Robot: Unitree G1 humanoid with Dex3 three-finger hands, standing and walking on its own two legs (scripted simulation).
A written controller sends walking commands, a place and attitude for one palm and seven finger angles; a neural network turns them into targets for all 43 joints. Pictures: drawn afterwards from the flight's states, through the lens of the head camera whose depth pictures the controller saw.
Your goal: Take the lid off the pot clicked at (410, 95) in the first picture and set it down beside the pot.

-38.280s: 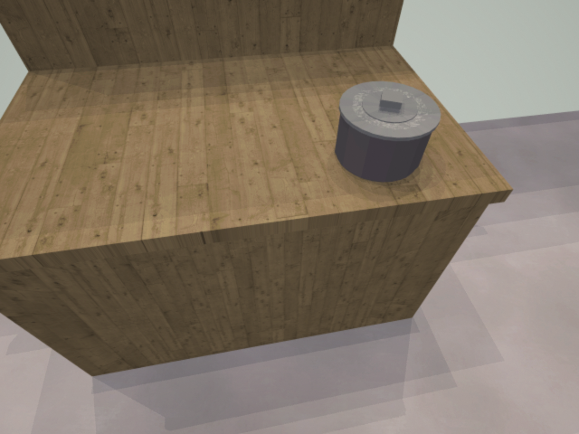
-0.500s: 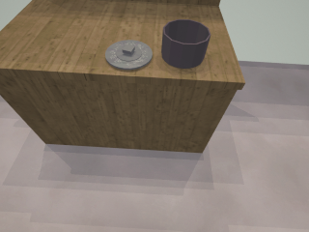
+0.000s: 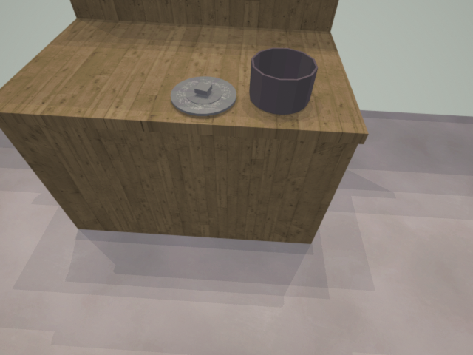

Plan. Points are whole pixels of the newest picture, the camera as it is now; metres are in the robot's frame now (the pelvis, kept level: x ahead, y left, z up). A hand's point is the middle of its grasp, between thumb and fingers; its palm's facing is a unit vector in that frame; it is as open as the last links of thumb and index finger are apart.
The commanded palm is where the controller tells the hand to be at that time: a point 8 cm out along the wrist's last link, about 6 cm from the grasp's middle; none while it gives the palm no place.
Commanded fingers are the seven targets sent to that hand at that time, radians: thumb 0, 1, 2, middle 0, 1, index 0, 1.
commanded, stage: let the arm hang, fingers relaxed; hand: left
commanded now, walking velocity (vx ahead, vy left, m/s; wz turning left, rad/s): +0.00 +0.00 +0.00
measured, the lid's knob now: (203, 88) +0.84 +0.13 -0.02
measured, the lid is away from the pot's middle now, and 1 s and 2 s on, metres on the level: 0.24 0.24 0.24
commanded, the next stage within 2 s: look to check the result in 0.38 s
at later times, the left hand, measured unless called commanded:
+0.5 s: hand out of the picture -0.03 +0.14 -0.18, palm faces +0.04 -0.99 -0.16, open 7.4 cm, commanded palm none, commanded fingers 0.00 0.90 0.90 -0.20 -0.30 -0.20 -0.30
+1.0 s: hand out of the picture -0.03 +0.15 -0.18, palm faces +0.05 -0.98 -0.18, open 7.4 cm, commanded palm none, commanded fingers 0.00 0.90 0.90 -0.20 -0.30 -0.20 -0.30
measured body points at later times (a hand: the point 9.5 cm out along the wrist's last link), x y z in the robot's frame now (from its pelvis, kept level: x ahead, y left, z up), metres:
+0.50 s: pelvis -0.01 -0.01 +0.00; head +0.00 +0.00 +0.45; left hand -0.03 +0.20 -0.16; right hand -0.04 -0.21 -0.16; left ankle -0.04 +0.10 -0.74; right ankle -0.08 -0.12 -0.74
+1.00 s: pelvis -0.02 -0.01 +0.00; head +0.00 -0.01 +0.45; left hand -0.03 +0.20 -0.16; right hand -0.04 -0.22 -0.16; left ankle -0.04 +0.10 -0.74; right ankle -0.08 -0.12 -0.74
